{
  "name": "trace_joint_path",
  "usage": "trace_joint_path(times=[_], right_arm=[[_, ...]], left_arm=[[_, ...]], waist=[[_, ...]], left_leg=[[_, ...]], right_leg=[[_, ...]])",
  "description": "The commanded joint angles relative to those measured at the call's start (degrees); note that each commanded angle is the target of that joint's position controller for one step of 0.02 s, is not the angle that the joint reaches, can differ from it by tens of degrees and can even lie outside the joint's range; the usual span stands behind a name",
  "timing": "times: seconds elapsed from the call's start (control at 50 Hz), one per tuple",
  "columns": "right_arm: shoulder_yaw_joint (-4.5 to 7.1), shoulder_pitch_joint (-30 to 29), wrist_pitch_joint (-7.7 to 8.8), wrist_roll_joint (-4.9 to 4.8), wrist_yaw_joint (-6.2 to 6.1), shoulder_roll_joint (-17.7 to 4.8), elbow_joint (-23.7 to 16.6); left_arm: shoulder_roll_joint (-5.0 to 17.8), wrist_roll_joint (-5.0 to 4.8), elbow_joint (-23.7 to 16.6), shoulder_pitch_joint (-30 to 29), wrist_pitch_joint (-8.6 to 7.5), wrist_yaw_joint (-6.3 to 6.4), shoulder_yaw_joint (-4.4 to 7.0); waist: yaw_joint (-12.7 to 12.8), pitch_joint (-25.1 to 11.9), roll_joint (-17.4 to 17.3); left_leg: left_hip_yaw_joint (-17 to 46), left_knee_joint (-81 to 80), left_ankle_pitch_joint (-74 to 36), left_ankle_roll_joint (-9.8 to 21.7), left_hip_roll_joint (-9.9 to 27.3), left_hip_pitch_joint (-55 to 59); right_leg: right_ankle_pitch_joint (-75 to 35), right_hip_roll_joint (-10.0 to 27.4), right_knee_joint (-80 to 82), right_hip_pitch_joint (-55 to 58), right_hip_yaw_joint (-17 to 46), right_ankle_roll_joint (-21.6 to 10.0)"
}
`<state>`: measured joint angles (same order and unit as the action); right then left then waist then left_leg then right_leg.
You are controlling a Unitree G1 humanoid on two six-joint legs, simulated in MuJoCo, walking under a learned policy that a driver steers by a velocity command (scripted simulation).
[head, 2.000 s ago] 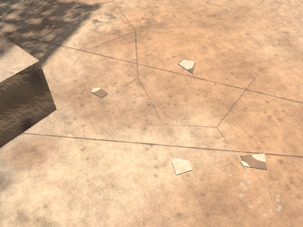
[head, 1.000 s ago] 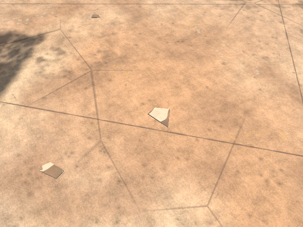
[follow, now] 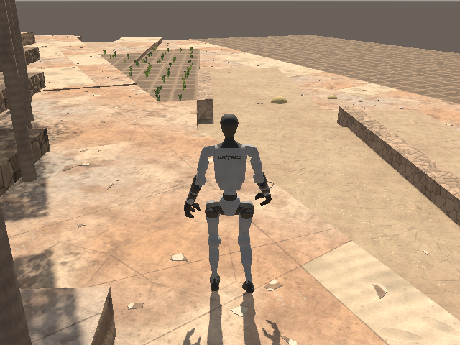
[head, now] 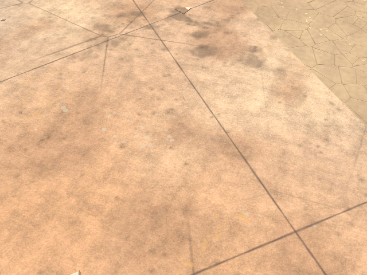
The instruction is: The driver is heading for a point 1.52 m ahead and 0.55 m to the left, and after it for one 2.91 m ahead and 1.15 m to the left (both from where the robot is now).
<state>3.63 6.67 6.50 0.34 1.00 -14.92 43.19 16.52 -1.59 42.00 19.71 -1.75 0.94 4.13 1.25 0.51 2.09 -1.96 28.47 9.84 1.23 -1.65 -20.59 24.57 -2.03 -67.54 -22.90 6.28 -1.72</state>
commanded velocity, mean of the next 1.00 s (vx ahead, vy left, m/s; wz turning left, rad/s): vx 0.35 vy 0.00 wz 0.22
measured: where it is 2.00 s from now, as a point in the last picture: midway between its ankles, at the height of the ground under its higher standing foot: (194, 271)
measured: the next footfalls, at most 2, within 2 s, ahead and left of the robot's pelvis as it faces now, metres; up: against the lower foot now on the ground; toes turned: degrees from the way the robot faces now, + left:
right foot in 0.38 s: +0.34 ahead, -0.17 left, +0.00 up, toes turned -3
left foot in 0.82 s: +0.52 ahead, +0.09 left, +0.00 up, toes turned +14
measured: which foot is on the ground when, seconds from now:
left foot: down 0.00-0.38, up 0.40-0.80, down 0.82-1.00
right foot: up 0.00-0.36, down 0.38-0.82, up 0.84-1.00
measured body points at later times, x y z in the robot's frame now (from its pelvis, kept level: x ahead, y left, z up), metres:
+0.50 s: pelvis +0.25 -0.06 +0.00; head +0.28 -0.07 +0.45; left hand +0.42 +0.19 -0.08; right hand +0.29 -0.34 -0.13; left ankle +0.15 +0.09 -0.64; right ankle +0.30 -0.17 -0.73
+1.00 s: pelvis +0.41 -0.01 +0.00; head +0.46 +0.02 +0.44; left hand +0.49 +0.30 -0.11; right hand +0.64 -0.23 -0.09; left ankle +0.48 +0.08 -0.73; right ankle +0.42 -0.18 -0.65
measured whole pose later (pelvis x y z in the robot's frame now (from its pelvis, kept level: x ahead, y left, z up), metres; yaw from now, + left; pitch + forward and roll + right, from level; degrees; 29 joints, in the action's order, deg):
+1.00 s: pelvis +0.41 -0.01 +0.00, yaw +18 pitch +3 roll -2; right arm 4.2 8.9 -0.3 0.1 1.0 -17.1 37.4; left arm 17.2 0.4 41.7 5.5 -0.7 2.1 3.9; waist -1.0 4.1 0.9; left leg 1.8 28.7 5.5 4.6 -4.3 -26.0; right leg 26.2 1.0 -65.7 -30.6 2.7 2.6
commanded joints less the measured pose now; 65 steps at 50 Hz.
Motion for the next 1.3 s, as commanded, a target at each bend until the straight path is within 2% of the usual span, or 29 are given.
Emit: trace_joint_path(times=[0.02, 0.1, 0.2, 0.28, 0.32, 0.36, 0.38, 0.4, 0.42, 0.44, 0.46, 0.5, 0.6, 0.7, 0.78, 0.8, 0.82, 0.84, 0.86, 0.88, 0.9, 0.92, 0.94, 1.0, 1.1, 1.22, 1.26, 1.28, 1.3], right_arm=[[1.23, 3.46, -0.20, 0.44, -0.43, -5.21, -1.24], [2.06, 5.57, 0.82, 0.05, -0.31, -7.51, 0.91], [1.91, 7.91, -0.39, -1.56, -0.05, -9.44, 2.93], [2.24, 13.17, -1.63, -2.27, -0.10, -11.98, 4.65], [2.36, 13.50, -2.29, -2.50, -0.34, -12.73, 5.29], [1.62, 13.15, -2.53, -2.42, -0.56, -11.06, 5.47], [0.00, 12.45, -2.15, -0.91, -0.49, -7.00, 3.65], [-1.79, 18.71, -1.15, -1.19, -0.43, -0.99, 2.28], [-0.20, 16.38, -0.75, -2.71, -0.42, -7.05, 3.13], [0.63, 12.30, -0.78, -3.42, -0.39, -9.26, 1.71], [0.64, 10.23, -1.14, -2.89, -0.60, -8.71, 1.46], [1.06, 10.42, -2.57, -2.10, -0.60, -7.46, 1.61], [0.69, 8.29, -5.20, -1.19, -0.74, -3.76, -0.74], [0.52, 1.59, -5.46, -0.71, 1.72, -3.70, -4.27], [2.22, 2.35, -6.20, -0.31, 2.64, -7.14, -6.22], [3.18, 6.60, -6.12, -0.21, 2.42, -8.59, -5.31], [4.75, 11.10, -6.01, -0.08, 1.38, -12.44, -4.33], [5.87, 11.94, -6.16, -0.03, -0.10, -18.66, -5.28], [5.22, 9.81, -5.65, 1.12, 0.32, -19.46, -8.14], [4.37, 8.56, -5.33, 0.37, 1.08, -15.70, -9.26], [3.69, 6.20, -5.04, -0.52, 1.01, -13.25, -9.20], [3.20, 4.08, -5.26, -1.31, 0.62, -11.41, -9.11], [2.80, 2.04, -5.73, -1.35, 0.05, -10.27, -9.43], [3.07, 0.79, -6.35, 0.22, -1.07, -11.01, -10.78], [3.67, 1.31, -7.35, -0.55, -2.69, -11.99, -11.51], [3.71, 1.98, -8.62, -0.59, -2.42, -11.54, -12.24], [3.63, 1.30, -9.10, -1.09, -2.43, -11.35, -12.60], [3.50, 1.15, -9.34, -1.56, -2.56, -10.97, -12.73], [2.95, 2.58, -9.36, -1.58, -2.63, -9.07, -12.91]], left_arm=[[5.74, 0.10, -6.09, -2.63, -0.40, -0.42, 1.82], [2.71, 0.39, -7.73, -4.87, 0.20, -0.52, 0.96], [0.64, 1.23, -9.28, -13.29, -1.77, -1.79, -0.56], [1.65, 0.28, -11.28, -19.95, -2.94, -3.03, -0.57], [3.70, 0.15, -11.13, -18.26, -3.43, -3.19, 0.21], [7.73, 0.97, -7.68, -6.59, -3.63, -2.42, 2.42], [12.22, 2.29, -6.29, 3.88, -3.42, -1.53, 3.77], [16.19, 2.92, -5.90, 5.84, -2.83, -1.30, 4.28], [11.02, 2.66, -5.76, 6.40, -2.84, -1.47, 3.07], [8.39, 1.97, -5.34, 3.46, -3.02, -1.48, 2.06], [6.36, 1.72, -5.17, -0.26, -3.20, -1.63, 1.34], [3.42, 2.02, -4.70, -5.70, -3.88, -1.96, 0.63], [5.62, 2.51, -2.86, -10.10, -4.75, -0.49, 1.80], [8.44, 1.47, -1.42, -9.40, -3.06, 1.09, 2.68], [10.19, -0.72, -1.07, -10.80, -1.71, 1.28, 3.54], [9.80, -1.09, -1.05, -11.10, -1.36, 1.33, 3.50], [8.23, -0.20, -0.39, -7.55, -1.23, 1.07, 3.03], [3.44, 3.53, -2.08, -4.71, -1.28, 0.71, 1.34], [4.05, 3.09, -2.69, -0.84, -1.29, 0.23, 0.72], [7.98, 1.13, -2.24, -4.95, -0.99, -0.06, 1.55], [7.77, 0.66, -3.31, -8.54, -0.66, 0.16, 1.45], [7.14, 1.51, -2.54, -9.48, -0.15, 0.94, 1.45], [7.76, 2.17, -2.78, -10.20, 0.48, 1.60, 1.72], [6.28, 2.25, -2.49, -9.08, 1.28, 1.72, 1.50], [4.70, 2.09, -2.69, -11.73, 1.41, 1.69, 0.79], [5.31, 1.39, -3.31, -12.79, 0.22, 0.51, 1.03], [5.38, 1.17, -2.80, -10.62, -0.31, -0.08, 1.33], [5.83, 1.28, -2.13, -8.57, -0.47, -0.27, 1.71], [9.06, 2.10, -2.01, -6.78, -0.40, -0.12, 2.62]], waist=[[-2.11, -0.36, -8.08], [-2.06, 0.04, -6.19], [-3.64, 1.67, -5.18], [-5.75, 2.66, -6.64], [-3.64, 1.66, -8.26], [2.94, -5.56, -7.27], [7.33, -14.94, -1.46], [4.10, -22.31, 14.00], [6.14, -21.04, 9.04], [5.42, -12.94, 7.71], [3.68, -8.91, 5.22], [-0.07, -3.73, 5.76], [-3.30, 0.38, 2.78], [-1.08, -1.38, 2.93], [-2.91, -2.89, 3.27], [-5.18, -4.89, 1.66], [-6.43, -7.71, -4.14], [-3.33, -10.26, -19.18], [-1.65, -21.58, -19.74], [-4.67, -21.27, -9.54], [-3.85, -15.70, -7.38], [-2.57, -11.34, -3.58], [-1.37, -9.18, -4.64], [0.12, -9.16, -7.65], [-1.22, -9.16, -8.31], [-2.62, -7.31, -11.30], [-1.20, -7.00, -11.65], [0.06, -6.82, -11.17], [-0.20, -7.58, -6.45]], left_leg=[[18.55, -16.46, 3.27, 8.54, 16.94, 13.97], [10.43, -19.83, -7.09, 10.73, 16.79, 12.46], [4.27, -19.93, -12.77, 10.26, 13.34, 12.76], [6.87, -17.13, -11.94, 9.53, 15.43, 16.08], [8.72, -13.85, -13.47, 8.33, 16.80, 17.92], [5.32, 0.05, -23.05, 5.35, 12.75, 13.84], [2.43, 17.69, -9.88, 2.57, 9.16, 2.66], [2.01, 36.55, 22.48, -0.58, 1.24, -17.53], [8.48, 44.23, 23.57, -0.44, 3.13, -22.70], [7.91, 45.83, 19.03, -0.06, 5.30, -26.09], [6.95, 44.15, 14.42, -0.19, 7.33, -24.65], [7.48, 40.15, 8.67, -0.72, 9.76, -19.29], [5.52, 29.73, 1.68, -3.49, 8.47, -16.28], [1.79, 13.02, -10.07, -2.05, 6.45, -9.11], [-0.99, 7.29, -2.67, 1.59, 3.75, -5.10], [-2.50, 3.01, -5.11, 3.17, 1.34, 1.19], [-0.34, -0.84, -19.28, 5.24, 0.51, 10.21], [18.13, 1.67, -49.94, 11.24, 13.92, 22.78], [40.65, -3.27, -40.62, 23.65, 24.13, 31.48], [36.33, -6.36, -30.65, 21.65, 21.59, 29.05], [30.79, -6.93, -22.06, 18.50, 18.83, 24.05], [27.38, -7.77, -15.63, 15.42, 16.15, 18.22], [25.25, -8.92, -12.37, 13.93, 14.43, 12.50], [22.82, -10.30, -12.86, 12.92, 11.56, 6.14], [24.49, -10.68, -0.30, 11.74, 9.67, 4.74], [30.24, -9.67, 5.27, 10.50, 8.82, 5.19], [31.30, -7.79, 3.35, 9.31, 7.71, 5.04], [30.49, -6.08, 3.83, 7.72, 6.01, 3.20], [27.05, -0.27, 10.55, 4.84, 2.82, -2.08]], right_leg=[[-5.49, 8.15, -2.06, -17.29, 1.40, 0.19], [-10.84, 9.01, 4.27, -18.31, 0.70, 1.06], [-22.85, 7.87, 24.36, -14.16, -4.46, 1.23], [-21.53, 5.27, 33.95, -9.93, -5.98, 1.51], [-18.77, 4.12, 37.85, -5.32, -5.86, 0.34], [-20.44, 2.82, 41.25, 14.28, -6.80, -2.49], [-22.76, 14.00, 38.66, 31.60, 3.99, -6.47], [-14.79, 27.71, 43.68, 46.52, 27.70, -14.39], [-8.26, 26.62, 47.34, 43.03, 31.19, -14.16], [-9.49, 24.55, 48.36, 37.16, 22.33, -12.13], [-12.48, 22.00, 50.04, 30.28, 16.06, -10.87], [-17.06, 18.66, 54.65, 19.63, 7.40, -9.61], [-43.87, 17.95, 56.21, 12.74, -7.45, -9.55], [-43.29, 17.06, 53.13, 14.58, -14.85, -7.32], [-46.78, 18.69, 42.80, 18.80, -15.24, -4.91], [-47.86, 16.63, 35.18, 18.04, -16.63, -3.23], [-40.88, 12.38, 23.38, 14.28, -18.16, 0.08], [0.82, 5.97, 3.90, -2.52, -18.34, 4.58], [18.90, -1.45, -10.68, -13.04, -6.31, 6.32], [13.95, 1.18, -12.70, -15.42, -0.66, 5.27], [8.94, 2.62, -10.07, -17.38, -1.12, 4.21], [5.18, 4.54, -5.83, -17.06, -1.04, 4.20], [2.56, 5.44, -1.59, -14.53, -0.68, 4.10], [-1.09, 3.55, 5.08, -8.49, -1.55, 4.44], [-5.69, 2.10, 16.10, -6.74, -0.40, 5.92], [-5.00, 0.35, 27.90, -1.49, -0.37, 4.83], [-7.91, -0.19, 36.66, 3.33, -1.42, 3.44], [-12.21, 0.57, 43.42, 8.16, -1.89, 2.36], [-13.48, 8.47, 47.12, 14.63, 3.78, -0.47]])
Velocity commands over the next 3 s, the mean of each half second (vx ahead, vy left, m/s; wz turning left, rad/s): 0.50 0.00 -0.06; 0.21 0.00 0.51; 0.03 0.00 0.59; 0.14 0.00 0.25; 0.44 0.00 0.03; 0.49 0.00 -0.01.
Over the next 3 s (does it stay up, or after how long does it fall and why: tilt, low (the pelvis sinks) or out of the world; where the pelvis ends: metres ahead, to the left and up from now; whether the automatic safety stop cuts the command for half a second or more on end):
stays up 0.85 0.32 0.01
